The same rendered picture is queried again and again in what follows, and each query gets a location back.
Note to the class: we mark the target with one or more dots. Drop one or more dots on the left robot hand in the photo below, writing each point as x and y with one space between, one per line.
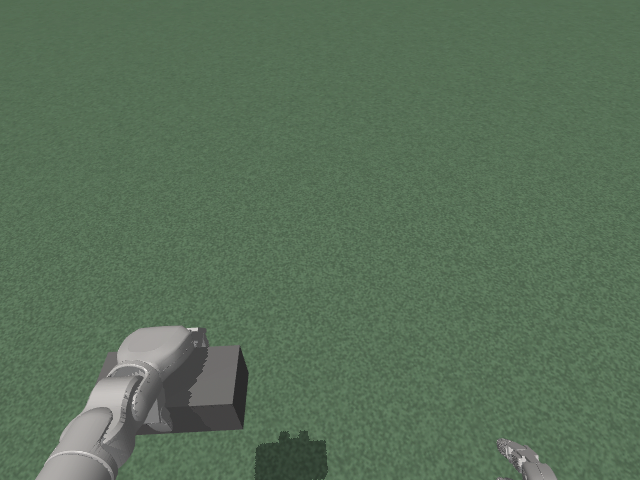
165 348

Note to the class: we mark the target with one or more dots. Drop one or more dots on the left robot arm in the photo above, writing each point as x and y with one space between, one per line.
97 442

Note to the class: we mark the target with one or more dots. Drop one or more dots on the carton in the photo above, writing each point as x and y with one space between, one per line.
206 393

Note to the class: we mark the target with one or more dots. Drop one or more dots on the right robot hand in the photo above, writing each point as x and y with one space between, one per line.
525 461

